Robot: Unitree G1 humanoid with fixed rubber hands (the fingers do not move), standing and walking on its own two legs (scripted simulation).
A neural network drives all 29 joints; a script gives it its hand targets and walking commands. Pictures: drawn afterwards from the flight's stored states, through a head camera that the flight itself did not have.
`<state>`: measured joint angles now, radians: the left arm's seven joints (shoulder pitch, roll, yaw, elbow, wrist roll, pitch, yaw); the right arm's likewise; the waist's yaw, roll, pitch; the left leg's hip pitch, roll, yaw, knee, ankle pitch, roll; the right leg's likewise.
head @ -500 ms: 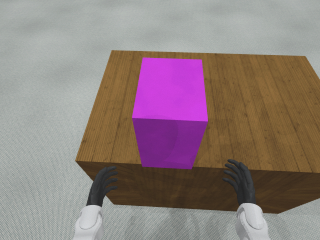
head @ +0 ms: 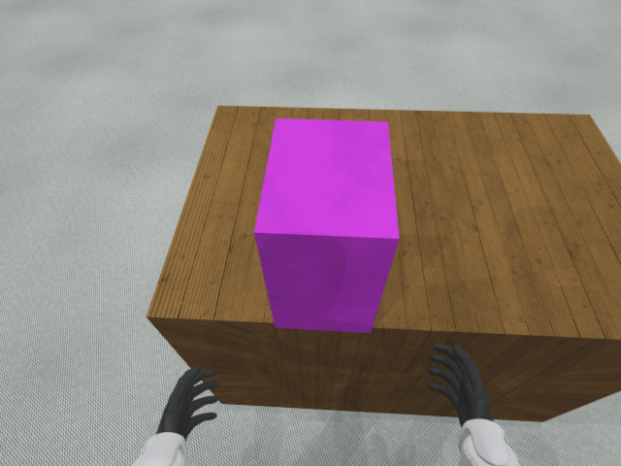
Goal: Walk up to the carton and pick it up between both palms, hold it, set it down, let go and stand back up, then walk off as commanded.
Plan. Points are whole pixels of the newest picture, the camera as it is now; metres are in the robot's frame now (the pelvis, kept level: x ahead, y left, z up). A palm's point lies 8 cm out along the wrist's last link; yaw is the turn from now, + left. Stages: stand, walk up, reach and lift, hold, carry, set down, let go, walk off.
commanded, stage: set down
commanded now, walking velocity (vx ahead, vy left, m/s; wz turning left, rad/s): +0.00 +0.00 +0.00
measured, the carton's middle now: (326, 233) +0.43 -0.02 +0.00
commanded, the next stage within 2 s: let go in 0.56 s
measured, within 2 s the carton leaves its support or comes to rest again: neither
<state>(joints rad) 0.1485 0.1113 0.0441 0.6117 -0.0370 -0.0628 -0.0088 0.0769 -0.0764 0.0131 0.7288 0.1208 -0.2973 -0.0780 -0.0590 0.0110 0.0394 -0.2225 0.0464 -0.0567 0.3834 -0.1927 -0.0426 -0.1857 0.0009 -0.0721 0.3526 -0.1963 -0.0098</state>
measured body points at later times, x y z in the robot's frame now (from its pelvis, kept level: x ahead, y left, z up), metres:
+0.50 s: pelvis +0.00 +0.00 +0.00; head +0.03 +0.00 +0.45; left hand +0.18 +0.20 -0.11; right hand +0.18 -0.20 -0.09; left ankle +0.01 +0.15 -0.75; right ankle -0.01 -0.11 -0.75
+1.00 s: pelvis +0.00 +0.00 +0.00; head +0.03 +0.00 +0.45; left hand +0.17 +0.20 -0.11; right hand +0.18 -0.21 -0.09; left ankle +0.01 +0.15 -0.75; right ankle -0.01 -0.11 -0.75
